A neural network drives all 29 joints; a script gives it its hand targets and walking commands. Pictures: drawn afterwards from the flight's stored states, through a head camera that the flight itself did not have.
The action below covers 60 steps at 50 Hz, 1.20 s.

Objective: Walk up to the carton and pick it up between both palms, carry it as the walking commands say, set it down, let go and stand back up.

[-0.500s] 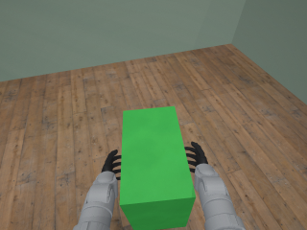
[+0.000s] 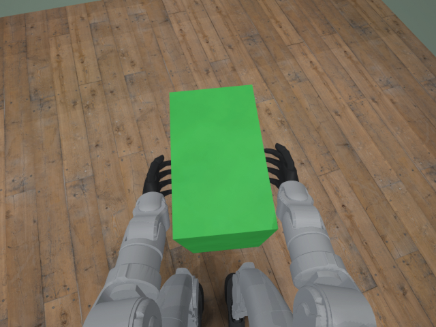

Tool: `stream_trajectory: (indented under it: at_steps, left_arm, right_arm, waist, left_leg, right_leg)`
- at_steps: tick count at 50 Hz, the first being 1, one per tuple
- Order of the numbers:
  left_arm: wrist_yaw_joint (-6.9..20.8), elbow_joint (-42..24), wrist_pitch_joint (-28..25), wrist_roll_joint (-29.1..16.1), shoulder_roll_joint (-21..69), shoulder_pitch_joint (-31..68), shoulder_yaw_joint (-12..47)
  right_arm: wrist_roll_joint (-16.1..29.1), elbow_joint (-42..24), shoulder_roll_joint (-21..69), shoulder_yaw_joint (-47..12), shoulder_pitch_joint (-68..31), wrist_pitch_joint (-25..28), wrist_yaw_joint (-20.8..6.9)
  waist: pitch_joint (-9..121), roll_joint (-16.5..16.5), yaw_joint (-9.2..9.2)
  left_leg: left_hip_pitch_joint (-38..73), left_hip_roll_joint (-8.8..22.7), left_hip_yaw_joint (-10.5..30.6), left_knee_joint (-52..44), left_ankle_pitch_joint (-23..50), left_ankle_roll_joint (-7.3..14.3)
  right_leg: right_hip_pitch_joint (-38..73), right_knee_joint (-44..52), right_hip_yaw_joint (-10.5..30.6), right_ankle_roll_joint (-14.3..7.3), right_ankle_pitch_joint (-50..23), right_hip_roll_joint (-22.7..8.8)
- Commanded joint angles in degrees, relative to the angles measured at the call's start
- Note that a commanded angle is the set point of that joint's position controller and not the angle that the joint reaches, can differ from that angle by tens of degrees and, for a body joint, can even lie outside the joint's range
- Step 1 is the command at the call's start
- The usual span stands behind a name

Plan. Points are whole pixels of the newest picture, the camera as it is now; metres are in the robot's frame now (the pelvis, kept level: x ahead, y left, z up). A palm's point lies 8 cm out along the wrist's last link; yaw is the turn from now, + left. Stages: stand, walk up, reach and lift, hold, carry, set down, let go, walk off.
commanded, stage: set down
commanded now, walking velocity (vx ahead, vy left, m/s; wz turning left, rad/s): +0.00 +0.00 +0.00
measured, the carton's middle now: (219, 178) +0.42 -0.02 -0.13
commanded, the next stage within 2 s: none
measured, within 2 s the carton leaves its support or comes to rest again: neither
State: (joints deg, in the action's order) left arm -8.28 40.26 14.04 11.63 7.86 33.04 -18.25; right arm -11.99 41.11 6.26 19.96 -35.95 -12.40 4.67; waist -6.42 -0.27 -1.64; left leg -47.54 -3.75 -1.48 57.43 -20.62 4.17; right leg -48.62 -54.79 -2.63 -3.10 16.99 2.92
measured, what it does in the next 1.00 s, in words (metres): lowers itself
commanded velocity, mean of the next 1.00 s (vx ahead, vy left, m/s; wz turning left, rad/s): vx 0.00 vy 0.00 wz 0.00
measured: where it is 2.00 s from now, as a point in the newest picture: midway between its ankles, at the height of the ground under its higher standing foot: (215, 318)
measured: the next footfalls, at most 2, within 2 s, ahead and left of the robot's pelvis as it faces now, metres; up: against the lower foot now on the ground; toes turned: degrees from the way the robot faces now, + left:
none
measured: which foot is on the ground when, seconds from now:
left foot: down 0.00-1.00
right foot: down 0.00-1.00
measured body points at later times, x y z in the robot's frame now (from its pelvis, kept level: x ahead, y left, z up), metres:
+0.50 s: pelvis +0.00 +0.00 -0.06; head +0.20 -0.01 +0.33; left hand +0.40 +0.12 -0.16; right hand +0.42 -0.14 -0.15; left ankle +0.08 +0.07 -0.67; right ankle +0.10 -0.09 -0.67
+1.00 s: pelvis -0.02 -0.01 -0.12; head +0.25 -0.02 +0.23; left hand +0.44 +0.12 -0.24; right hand +0.45 -0.15 -0.23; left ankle +0.08 +0.07 -0.67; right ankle +0.10 -0.09 -0.67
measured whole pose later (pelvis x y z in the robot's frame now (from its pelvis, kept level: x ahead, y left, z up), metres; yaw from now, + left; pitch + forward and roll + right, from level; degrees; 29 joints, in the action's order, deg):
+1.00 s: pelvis -0.02 -0.01 -0.12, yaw +2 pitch +27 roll +0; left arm -11.9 46.5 9.4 -0.8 -2.9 52.8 -9.8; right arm 0.5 46.7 -2.6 11.3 -55.0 -7.9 11.0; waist -10.3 -2.0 -2.0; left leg -86.6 -5.8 -1.1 87.5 -28.0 3.1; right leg -87.8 -85.6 -2.4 -2.9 25.0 3.8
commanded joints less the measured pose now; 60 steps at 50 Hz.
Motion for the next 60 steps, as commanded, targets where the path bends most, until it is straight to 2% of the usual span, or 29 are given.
stream_trajectory:
  at_steps: [1,2,4,5,6,7,8,11,13,14,15,17,18,19,21,24,25,28,31,32,33,36,42,50,51,54,57,58,60]
  left_arm:
    - [9.2,-6.5,-7.1,-4.4,55.3,42.8,28.8]
    - [8.4,-6.0,-7.4,-4.4,55.2,44.4,29.1]
    - [7.7,-7.5,-7.7,-4.7,54.0,45.1,29.0]
    - [7.4,-9.7,-8.8,-6.8,54.0,46.9,31.0]
    - [7.1,-8.8,-9.3,-6.0,50.6,44.4,28.1]
    - [6.8,-7.6,-9.0,-7.1,52.7,45.4,29.4]
    - [6.0,-13.2,-9.8,-7.7,51.3,46.6,30.3]
    - [6.1,-10.2,-9.9,-9.2,51.7,46.7,32.1]
    - [4.9,-9.3,-10.7,-7.8,46.8,45.0,30.0]
    - [4.7,-1.5,-9.8,-6.9,48.7,39.9,27.9]
    - [4.7,-2.3,-10.0,-4.9,49.6,40.0,26.2]
    - [4.1,-6.8,-10.9,-6.7,47.5,43.5,27.4]
    - [3.5,-15.1,-12.1,-10.8,46.0,49.8,32.2]
    - [2.7,-12.1,-11.8,-8.8,40.7,49.2,28.5]
    - [2.4,-9.8,-11.1,-9.9,43.7,48.1,29.7]
    - [1.1,-12.6,-11.4,-12.0,36.7,47.2,31.9]
    - [0.8,-10.4,-11.1,-9.9,35.9,45.2,30.1]
    - [0.8,-11.6,-11.5,-10.2,33.4,49.8,26.2]
    - [1.2,-6.4,-11.2,-10.6,37.9,46.6,28.0]
    - [1.1,-9.3,-11.6,-10.4,37.5,47.0,27.8]
    - [0.8,-8.5,-11.9,-10.9,34.0,47.7,27.0]
    - [0.7,-10.2,-12.9,-9.9,29.2,50.3,24.8]
    - [1.7,-6.8,-11.6,-10.4,33.4,52.0,25.6]
    - [0.8,-6.3,-9.8,-13.4,27.4,59.8,24.5]
    - [0.8,-5.3,-9.4,-14.5,27.7,58.9,25.5]
    - [0.8,-7.4,-8.8,-14.4,28.5,66.0,25.6]
    - [1.3,-13.3,-8.9,-17.9,32.6,70.1,30.3]
    - [1.0,-16.8,-9.6,-18.0,29.5,73.3,30.8]
    - [-0.2,-15.1,-8.0,-20.3,26.2,73.3,30.1]
  right_arm:
    - [6.0,-0.2,55.1,-29.1,-34.6,4.0,-10.5]
    - [5.2,-1.0,52.7,-27.2,-36.6,4.7,-10.3]
    - [7.6,-2.3,53.8,-30.4,-38.2,4.7,-10.0]
    - [7.8,-2.0,52.6,-29.2,-36.8,5.2,-9.3]
    - [7.1,1.3,53.3,-29.7,-35.1,4.5,-9.1]
    - [6.5,0.9,50.8,-29.2,-34.6,5.2,-8.9]
    - [8.0,-0.9,51.9,-31.1,-34.0,5.3,-9.3]
    - [7.6,-1.3,50.6,-31.5,-33.8,5.7,-6.9]
    - [9.8,-6.6,47.8,-31.2,-36.9,7.7,-6.3]
    - [7.8,-3.4,43.4,-29.0,-35.6,8.2,-6.1]
    - [8.0,-1.0,45.6,-28.7,-36.2,7.5,-6.9]
    - [9.7,-6.1,46.4,-32.3,-40.1,7.8,-6.1]
    - [10.5,-5.4,43.5,-31.6,-37.9,8.3,-5.1]
    - [10.4,-3.7,43.1,-31.2,-38.5,7.8,-4.6]
    - [9.1,-2.3,39.5,-28.3,-35.9,7.6,-4.4]
    - [13.5,-12.1,35.3,-31.6,-41.7,9.3,-2.0]
    - [14.6,-8.8,36.4,-32.1,-41.4,8.8,-2.3]
    - [12.0,-3.1,36.8,-29.3,-39.1,7.3,-1.7]
    - [11.1,-2.8,35.4,-27.4,-38.6,8.6,-1.6]
    - [13.7,-5.7,35.8,-29.0,-42.6,8.8,-1.5]
    - [12.7,-5.8,33.8,-28.6,-41.2,8.9,-1.0]
    - [13.9,-4.7,34.8,-28.7,-42.1,8.8,-0.3]
    - [10.7,-0.3,32.4,-25.9,-42.3,8.9,0.2]
    - [16.1,-6.6,32.0,-29.7,-56.1,7.1,1.9]
    - [15.6,-7.9,29.6,-30.1,-56.3,7.3,1.6]
    - [17.2,-5.2,29.9,-29.5,-60.1,6.3,1.4]
    - [16.5,-5.5,30.8,-29.9,-59.9,6.6,0.6]
    - [17.9,-7.1,32.9,-31.8,-62.9,6.0,1.1]
    - [17.2,-10.3,26.8,-30.8,-63.9,6.1,1.8]
  waist:
    - [49.9,-2.9,0.61]
    - [48.8,-3.2,-1.72]
    - [52.7,-2.4,1.51]
    - [56.6,-3.6,-1.35]
    - [53.2,-0.2,0.73]
    - [53.8,-1.8,-3.61]
    - [57.8,-1.3,0.25]
    - [61.7,-0.2,-3.45]
    - [60.3,-2.9,-0.76]
    - [52.2,-2.9,-3.13]
    - [51.0,-3.0,0.06]
    - [58.5,-0.2,-0.39]
    - [67.0,-0.8,-5.42]
    - [62.2,-0.5,-1.19]
    - [61.5,-0.4,-5.48]
    - [72.4,-2.0,-3.84]
    - [69.5,-1.8,-0.66]
    - [61.8,1.5,-1.25]
    - [61.7,-2.6,-4.7]
    - [66.3,-2.6,-1.14]
    - [64.7,-1.5,-2.78]
    - [65.0,-0.5,1.24]
    - [70.3,-2.9,-3.41]
    - [74.1,1.0,0.73]
    - [79.3,0.6,-2.04]
    - [79.3,-3.0,-0.66]
    - [90.0,-3.0,-4.77]
    - [92.2,-2.6,-1.39]
    - [98.7,0.4,-5.89]
  left_leg:
    - [10.5,-2.2,10.1,-5.4,5.0,-2.9]
    - [10.7,-1.6,12.1,-5.4,3.8,-3.3]
    - [8.3,-1.9,9.9,-2.8,6.7,-3.3]
    - [9.2,-1.8,10.7,-2.3,6.1,-3.5]
    - [7.3,-2.2,9.8,-1.4,6.8,-3.2]
    - [9.6,-2.2,10.4,-1.0,7.1,-3.7]
    - [8.5,-3.1,9.5,-0.2,9.7,-3.9]
    - [5.6,-2.8,9.8,3.0,12.6,-4.1]
    - [4.7,-3.8,9.6,4.3,11.4,-4.2]
    - [3.7,-2.9,10.6,3.9,9.9,-4.8]
    - [2.0,-3.4,10.5,3.6,11.0,-4.6]
    - [0.8,-3.8,9.2,6.3,11.3,-4.2]
    - [5.1,-3.9,9.8,7.2,13.5,-4.7]
    - [2.3,-3.7,10.0,7.2,10.9,-4.5]
    - [4.5,-3.4,10.8,7.5,10.1,-5.2]
    - [4.6,-4.4,9.5,11.0,15.0,-5.0]
    - [2.0,-3.8,9.0,10.6,14.0,-4.9]
    - [-4.7,-4.9,8.0,11.9,10.1,-4.6]
    - [-3.4,-5.2,8.3,12.3,13.0,-5.1]
    - [-4.1,-5.2,8.2,12.9,13.4,-4.7]
    - [-5.4,-5.0,8.6,13.5,14.6,-4.9]
    - [-12.8,-5.7,6.2,15.6,11.1,-4.5]
    - [-9.6,-6.0,6.8,19.6,13.1,-5.6]
    - [-17.1,-6.3,4.1,23.7,4.1,-3.9]
    - [-15.4,-6.1,5.2,24.5,7.4,-4.2]
    - [-15.0,-6.0,4.3,25.9,6.4,-4.6]
    - [-10.5,-5.5,5.6,28.2,12.4,-5.5]
    - [-13.0,-6.2,4.1,30.4,13.4,-5.2]
    - [-7.7,-5.8,5.7,30.5,12.9,-5.2]
  right_leg:
    - [18.3,1.2,10.5,0.0,-5.1,2.6]
    - [14.6,-0.6,9.9,0.0,-4.1,2.9]
    - [15.2,-2.0,9.4,0.5,-6.3,3.4]
    - [15.6,-3.2,8.8,0.3,-6.7,3.5]
    - [15.0,-3.2,9.3,1.0,-6.4,3.0]
    - [12.5,-3.6,8.4,0.6,-6.5,3.3]
    - [14.3,-4.7,9.0,0.4,-9.0,4.0]
    - [14.9,-6.8,9.1,1.0,-13.2,4.0]
    - [11.4,-9.3,9.1,1.1,-11.2,4.2]
    - [6.4,-9.8,8.4,0.4,-8.5,3.8]
    - [4.1,-10.2,8.6,0.8,-8.2,4.3]
    - [7.5,-10.8,9.2,1.1,-10.4,4.2]
    - [10.2,-11.8,8.3,1.3,-12.6,4.6]
    - [7.2,-12.2,8.6,1.5,-9.0,4.2]
    - [3.8,-12.4,7.9,0.8,-7.3,4.7]
    - [7.5,-15.5,7.5,1.5,-13.3,4.8]
    - [7.3,-15.7,7.1,1.7,-12.6,4.9]
    - [5.5,-14.9,9.0,1.9,-9.8,4.6]
    - [0.8,-16.3,7.5,1.4,-11.3,5.5]
    - [3.6,-17.4,8.3,1.4,-12.5,4.9]
    - [1.8,-18.0,7.9,2.0,-14.0,5.1]
    - [5.4,-18.5,10.0,2.4,-14.4,4.6]
    - [-1.6,-22.7,8.0,1.8,-13.1,5.6]
    - [2.4,-25.0,8.4,2.7,-6.6,5.7]
    - [2.8,-27.3,7.4,2.5,-10.3,5.5]
    - [0.3,-28.2,8.1,1.9,-7.4,5.5]
    - [1.2,-32.1,6.3,1.0,-13.6,5.5]
    - [3.3,-32.4,8.1,1.6,-16.0,5.2]
    - [3.3,-34.0,4.9,1.6,-14.0,6.0]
